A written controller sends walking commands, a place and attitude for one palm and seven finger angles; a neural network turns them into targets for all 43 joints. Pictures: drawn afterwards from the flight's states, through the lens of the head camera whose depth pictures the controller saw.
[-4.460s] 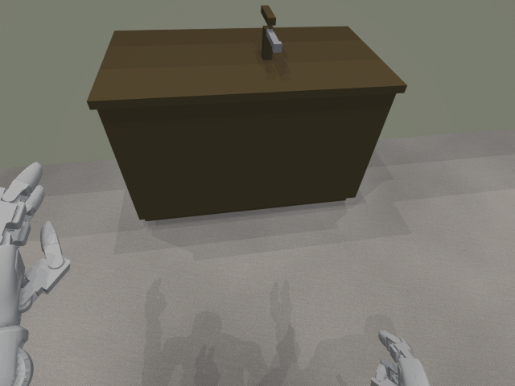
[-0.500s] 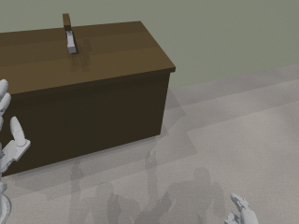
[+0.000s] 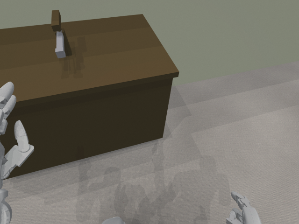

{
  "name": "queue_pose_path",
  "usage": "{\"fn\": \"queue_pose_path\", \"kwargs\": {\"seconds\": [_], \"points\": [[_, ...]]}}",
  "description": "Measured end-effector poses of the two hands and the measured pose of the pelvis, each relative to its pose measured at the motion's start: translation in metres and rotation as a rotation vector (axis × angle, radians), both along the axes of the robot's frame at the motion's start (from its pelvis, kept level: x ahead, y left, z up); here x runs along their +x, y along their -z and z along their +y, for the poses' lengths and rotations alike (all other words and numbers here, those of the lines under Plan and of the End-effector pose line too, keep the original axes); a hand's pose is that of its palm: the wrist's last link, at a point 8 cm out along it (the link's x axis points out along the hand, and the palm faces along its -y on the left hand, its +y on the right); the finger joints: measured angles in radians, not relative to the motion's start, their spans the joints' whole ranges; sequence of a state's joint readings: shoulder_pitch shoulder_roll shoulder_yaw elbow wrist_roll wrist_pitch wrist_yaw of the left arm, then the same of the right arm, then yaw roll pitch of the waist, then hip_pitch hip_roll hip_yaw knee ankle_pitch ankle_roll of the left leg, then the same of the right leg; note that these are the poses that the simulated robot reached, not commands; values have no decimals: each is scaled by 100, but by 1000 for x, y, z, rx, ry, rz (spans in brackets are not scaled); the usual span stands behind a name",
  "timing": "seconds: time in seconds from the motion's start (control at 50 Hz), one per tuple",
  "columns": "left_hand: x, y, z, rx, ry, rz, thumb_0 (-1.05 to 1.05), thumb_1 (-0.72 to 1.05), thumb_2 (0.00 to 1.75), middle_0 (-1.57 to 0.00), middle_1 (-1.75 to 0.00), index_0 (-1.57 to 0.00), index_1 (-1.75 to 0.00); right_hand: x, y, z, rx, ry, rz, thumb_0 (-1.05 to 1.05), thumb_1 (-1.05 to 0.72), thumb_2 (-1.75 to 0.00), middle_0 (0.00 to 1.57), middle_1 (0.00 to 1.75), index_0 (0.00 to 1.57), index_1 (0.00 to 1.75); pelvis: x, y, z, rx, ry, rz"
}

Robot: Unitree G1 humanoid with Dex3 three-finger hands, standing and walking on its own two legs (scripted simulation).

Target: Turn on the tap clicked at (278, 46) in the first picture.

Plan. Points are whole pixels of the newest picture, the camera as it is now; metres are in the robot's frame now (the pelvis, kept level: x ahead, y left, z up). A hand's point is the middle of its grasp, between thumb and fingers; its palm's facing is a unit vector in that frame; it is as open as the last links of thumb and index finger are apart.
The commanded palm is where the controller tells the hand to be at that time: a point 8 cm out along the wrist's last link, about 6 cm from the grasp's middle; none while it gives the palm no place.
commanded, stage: take the last steps up to it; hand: left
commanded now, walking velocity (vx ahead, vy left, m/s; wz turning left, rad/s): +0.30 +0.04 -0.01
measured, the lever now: (60, 52) +0.67 +0.38 +0.06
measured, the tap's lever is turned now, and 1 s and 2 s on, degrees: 0 0 0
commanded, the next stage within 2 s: come to a stop and stand still in 1.00 s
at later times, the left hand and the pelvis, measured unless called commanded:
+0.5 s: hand (67, 100) +0.33 +0.21 +0.17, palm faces +0.41 -0.80 -0.43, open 7.4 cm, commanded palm +0.27 +0.25 +0.18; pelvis +0.11 -0.03 -0.01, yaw +0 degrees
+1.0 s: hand (78, 71) +0.42 +0.21 +0.18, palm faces +0.40 -0.81 -0.43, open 7.4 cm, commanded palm +0.36 +0.25 +0.18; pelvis +0.20 -0.03 +0.00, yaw +0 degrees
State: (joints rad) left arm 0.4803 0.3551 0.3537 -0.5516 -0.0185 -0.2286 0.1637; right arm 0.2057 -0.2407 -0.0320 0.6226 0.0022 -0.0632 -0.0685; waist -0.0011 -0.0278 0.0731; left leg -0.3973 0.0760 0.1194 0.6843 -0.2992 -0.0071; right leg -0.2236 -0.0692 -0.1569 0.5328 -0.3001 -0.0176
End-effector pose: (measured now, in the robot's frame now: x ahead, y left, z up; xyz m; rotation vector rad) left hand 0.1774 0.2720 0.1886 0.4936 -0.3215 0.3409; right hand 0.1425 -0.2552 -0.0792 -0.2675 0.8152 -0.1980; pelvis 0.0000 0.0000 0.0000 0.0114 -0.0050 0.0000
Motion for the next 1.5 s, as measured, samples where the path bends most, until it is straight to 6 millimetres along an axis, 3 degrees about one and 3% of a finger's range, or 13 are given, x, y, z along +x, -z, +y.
{"fn": "queue_pose_path", "kwargs": {"seconds": [0.08, 0.16, 0.32, 0.46, 0.58, 0.66, 0.76, 0.86, 1.0, 1.12, 1.24, 1.34, 1.5], "points": [[22, -3, 14, 17, 17, -84, 1, 89, 90, -21, -30, -21, -30, 26, -6, 1, -40, 37, -62, 2, -91, -90, 20, 29, 20, 30, 23, 10, 11, 1, 18, -16], [51, -5, 22, 6, 2, -84, 1, 89, 90, -21, -30, -21, -30, 48, -8, 20, 20, 39, -96, 1, -91, -90, 20, 29, 20, 30, 39, 5, 12, -9, 16, -7], [81, -12, -8, 45, 38, 5, 1, 89, 90, -21, -30, -20, -30, 74, 4, 47, 165, -3, -79, 1, -91, -90, 21, 29, 20, 30, 74, -3, -4, -17, 29, 12], [107, -1, -25, 57, -29, 16, 1, 89, 90, -21, -30, -21, -30, 100, 40, 20, 174, -37, 12, 1, -91, -90, 21, 30, 21, 30, 102, 13, -27, -7, 8, -16], [129, -1, -32, 21, -19, 40, 1, 89, 90, -21, -30, -21, -30, 121, 20, -13, 93, -4, 38, 2, -91, -90, 21, 30, 20, 30, 124, -1, -30, 10, -2, -2], [143, -5, -28, 31, 1, 32, 1, 89, 90, -21, -30, -21, -30, 139, 3, -25, 30, 8, 6, 2, -91, -90, 20, 29, 20, 30, 141, -4, -27, 14, 0, 2], [165, -6, -12, 31, 15, -65, 1, 89, 90, -21, -30, -21, -30, 169, -3, -21, -20, 26, -60, 1, -91, -90, 20, 29, 20, 30, 165, 9, -13, -1, 10, -19], [191, -3, -2, 8, -12, -64, 1, 89, 90, -21, -30, -21, -30, 193, -3, 5, 56, 16, -91, 1, -91, -90, 20, 29, 20, 30, 181, 6, -14, -2, 1, -14], [203, -8, -27, 38, -5, 0, 1, 89, 90, -21, -30, -20, -30, 213, 10, 29, 176, -47, -80, 1, -91, -90, 21, 29, 20, 30, 204, 3, -29, -8, 5, 0], [219, -1, -40, 28, -53, 18, 1, 89, 90, -21, -30, -21, -30, 228, 32, 10, 182, -69, -1, 1, -91, -90, 21, 30, 21, 30, 221, 8, -44, 0, -8, -11], [238, 3, -42, 4, -45, 62, 1, 89, 90, -21, -30, -21, -30, 240, 15, -19, 98, -33, 14, 2, -91, -90, 21, 30, 20, 30, 234, -3, -43, 18, -7, -6], [244, 3, -34, 15, 0, 49, 1, 89, 90, -21, -30, -21, -30, 255, -1, -30, 14, -3, -42, 2, -91, -90, 20, 29, 20, 30, 243, 2, -32, -11, 3, -13], [248, -1, -17, 2, 2, 2, 1, 89, 90, -21, -30, -21, -30, 263, -17, -2, 41, -36, -107, 1, -91, -90, 20, 29, 20, 30, 239, -2, -26, -15, 17, -9]]}}
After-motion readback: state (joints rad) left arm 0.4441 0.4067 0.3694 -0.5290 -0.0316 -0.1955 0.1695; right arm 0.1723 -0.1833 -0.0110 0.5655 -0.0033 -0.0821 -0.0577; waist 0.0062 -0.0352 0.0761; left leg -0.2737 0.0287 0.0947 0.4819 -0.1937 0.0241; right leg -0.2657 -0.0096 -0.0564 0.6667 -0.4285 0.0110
